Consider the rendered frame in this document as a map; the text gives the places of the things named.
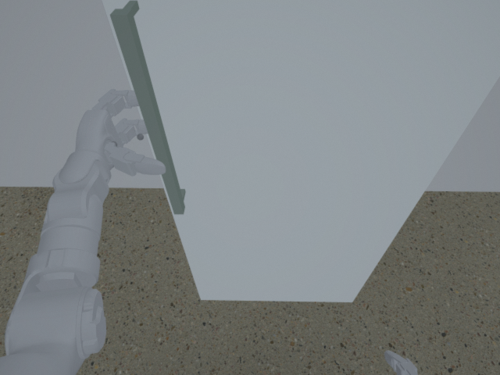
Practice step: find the robot left hand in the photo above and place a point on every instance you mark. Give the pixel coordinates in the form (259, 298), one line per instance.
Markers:
(96, 132)

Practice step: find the left robot upper arm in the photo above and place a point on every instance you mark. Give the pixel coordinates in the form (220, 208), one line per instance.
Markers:
(53, 332)

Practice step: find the fridge door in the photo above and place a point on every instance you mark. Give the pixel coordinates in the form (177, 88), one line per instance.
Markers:
(304, 132)

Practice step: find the robot right hand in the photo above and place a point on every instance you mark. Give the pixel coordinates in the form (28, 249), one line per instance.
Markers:
(400, 365)

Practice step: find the robot left forearm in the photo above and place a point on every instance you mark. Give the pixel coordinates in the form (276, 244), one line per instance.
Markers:
(68, 248)

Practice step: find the handle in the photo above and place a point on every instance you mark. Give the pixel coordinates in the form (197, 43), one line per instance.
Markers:
(130, 44)

